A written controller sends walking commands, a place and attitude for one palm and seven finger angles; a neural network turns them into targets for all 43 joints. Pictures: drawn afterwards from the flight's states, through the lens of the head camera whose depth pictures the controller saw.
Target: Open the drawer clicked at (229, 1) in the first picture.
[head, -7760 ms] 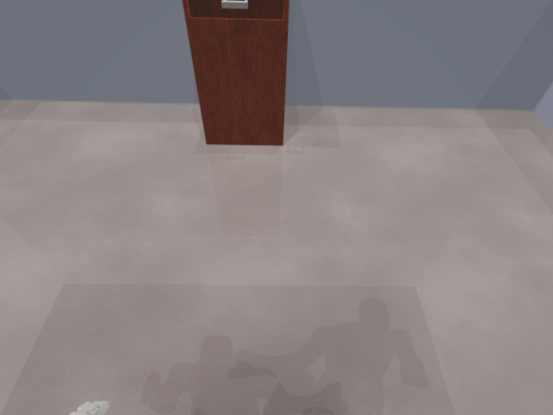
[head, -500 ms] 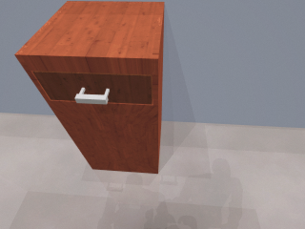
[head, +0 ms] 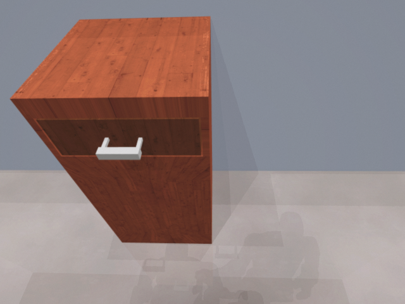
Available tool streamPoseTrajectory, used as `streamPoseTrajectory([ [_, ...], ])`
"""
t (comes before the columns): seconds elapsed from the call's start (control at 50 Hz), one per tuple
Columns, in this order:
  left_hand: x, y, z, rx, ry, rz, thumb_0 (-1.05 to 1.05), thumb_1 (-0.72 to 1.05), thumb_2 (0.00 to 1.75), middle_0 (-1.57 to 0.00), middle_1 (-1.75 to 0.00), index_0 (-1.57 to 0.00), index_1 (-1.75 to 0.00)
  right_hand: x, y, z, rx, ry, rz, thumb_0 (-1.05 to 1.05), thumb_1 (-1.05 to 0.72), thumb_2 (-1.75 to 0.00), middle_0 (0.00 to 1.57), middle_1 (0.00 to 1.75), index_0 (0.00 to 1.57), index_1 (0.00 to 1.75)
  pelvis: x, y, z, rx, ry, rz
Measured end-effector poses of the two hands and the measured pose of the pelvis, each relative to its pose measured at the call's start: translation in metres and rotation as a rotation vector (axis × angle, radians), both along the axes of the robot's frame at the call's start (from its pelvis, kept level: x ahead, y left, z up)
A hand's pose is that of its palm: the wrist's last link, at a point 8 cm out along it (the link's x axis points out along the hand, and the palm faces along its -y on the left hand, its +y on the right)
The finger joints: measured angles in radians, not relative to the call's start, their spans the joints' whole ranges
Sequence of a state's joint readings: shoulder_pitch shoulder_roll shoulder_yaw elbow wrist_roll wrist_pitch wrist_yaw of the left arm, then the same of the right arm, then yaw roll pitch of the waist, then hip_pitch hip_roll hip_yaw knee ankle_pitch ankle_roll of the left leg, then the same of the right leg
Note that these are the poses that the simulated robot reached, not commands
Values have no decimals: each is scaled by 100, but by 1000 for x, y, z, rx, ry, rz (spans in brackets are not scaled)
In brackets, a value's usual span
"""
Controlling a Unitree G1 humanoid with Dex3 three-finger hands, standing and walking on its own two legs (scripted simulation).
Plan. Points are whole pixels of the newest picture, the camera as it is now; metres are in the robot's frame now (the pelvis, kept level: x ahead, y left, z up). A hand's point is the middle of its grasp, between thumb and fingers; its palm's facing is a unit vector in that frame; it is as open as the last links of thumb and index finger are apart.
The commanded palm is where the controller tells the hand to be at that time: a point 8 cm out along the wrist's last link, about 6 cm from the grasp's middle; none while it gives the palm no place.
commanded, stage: come to a stop and stand still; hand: left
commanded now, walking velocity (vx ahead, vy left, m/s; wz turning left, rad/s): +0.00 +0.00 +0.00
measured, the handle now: (121, 147) +0.48 +0.24 +0.00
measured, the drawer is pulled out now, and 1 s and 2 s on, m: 0.00 0.00 0.00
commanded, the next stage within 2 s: look again from close up in 0.64 s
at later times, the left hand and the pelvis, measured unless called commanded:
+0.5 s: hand out of the picture -0.02 +0.14 -0.16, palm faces +0.05 -0.98 -0.17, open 7.4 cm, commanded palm none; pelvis +0.01 -0.02 +0.01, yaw +0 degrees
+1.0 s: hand out of the picture +0.01 +0.17 -0.17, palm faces +0.04 -0.98 -0.21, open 7.4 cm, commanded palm none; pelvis +0.03 +0.00 +0.00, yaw +0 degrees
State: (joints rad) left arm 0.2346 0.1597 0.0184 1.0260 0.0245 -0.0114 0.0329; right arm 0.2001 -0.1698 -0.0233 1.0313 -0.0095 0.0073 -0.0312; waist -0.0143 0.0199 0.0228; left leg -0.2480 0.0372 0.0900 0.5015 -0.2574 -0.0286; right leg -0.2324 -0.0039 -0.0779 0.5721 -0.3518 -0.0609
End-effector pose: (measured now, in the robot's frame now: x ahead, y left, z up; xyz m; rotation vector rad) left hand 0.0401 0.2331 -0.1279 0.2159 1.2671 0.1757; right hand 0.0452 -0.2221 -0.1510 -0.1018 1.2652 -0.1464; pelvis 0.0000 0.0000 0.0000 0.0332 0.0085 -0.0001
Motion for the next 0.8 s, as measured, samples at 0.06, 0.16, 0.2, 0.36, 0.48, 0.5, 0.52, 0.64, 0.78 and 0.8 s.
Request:
streamPoseTrajectory([
  [0.06,3,-4,0,-8,-4,4,0,93,90,-20,-30,-20,-30,-11,-4,3,-7,35,0,0,-94,-90,20,30,20,30,3,-4,3,-2,-5,0],
  [0.16,-1,-10,0,-19,8,14,0,94,90,-20,-30,-20,-30,-33,-6,6,-5,103,6,0,-93,-90,20,30,20,29,5,-10,6,-8,-13,1],
  [0.2,-6,-12,0,-23,21,20,0,94,90,-20,-30,-20,-30,-41,-6,6,0,129,7,0,-93,-90,20,30,20,29,6,-12,7,-10,-15,2],
  [0.36,-37,-28,-3,-51,112,45,0,93,90,-20,-30,-20,-30,-63,1,5,28,198,3,0,-92,-90,20,30,20,29,8,-17,9,-15,-17,5],
  [0.48,-59,-45,-6,-86,164,69,0,91,90,-20,-30,-20,-30,-65,5,5,39,209,2,0,-91,-90,20,30,20,29,11,-19,9,-16,-18,6],
  [0.5,-62,-48,-6,-91,170,73,0,91,90,-20,-30,-20,-30,-64,5,5,40,208,2,0,-91,-90,20,30,20,29,12,-20,9,-16,-19,6],
  [0.52,-64,-51,-7,-97,175,76,0,91,90,-20,-30,-20,-30,-63,5,5,40,206,2,0,-91,-90,20,30,20,29,12,-20,8,-16,-19,6],
  [0.64,-71,-63,-9,-121,188,94,0,91,90,-20,-30,-20,-30,-55,4,5,33,191,10,1,-92,-90,20,30,20,29,15,-22,8,-16,-20,9],
  [0.78,-70,-64,-10,-123,184,81,0,90,90,-20,-30,-20,-30,-49,-1,5,25,182,14,1,-92,-90,20,30,20,29,16,-22,6,-22,-14,20],
  [0.8,-68,-61,-10,-116,179,77,0,90,90,-20,-30,-20,-30,-47,-3,4,21,176,15,1,-92,-90,20,30,20,29,16,-21,5,-27,-8,24],
])
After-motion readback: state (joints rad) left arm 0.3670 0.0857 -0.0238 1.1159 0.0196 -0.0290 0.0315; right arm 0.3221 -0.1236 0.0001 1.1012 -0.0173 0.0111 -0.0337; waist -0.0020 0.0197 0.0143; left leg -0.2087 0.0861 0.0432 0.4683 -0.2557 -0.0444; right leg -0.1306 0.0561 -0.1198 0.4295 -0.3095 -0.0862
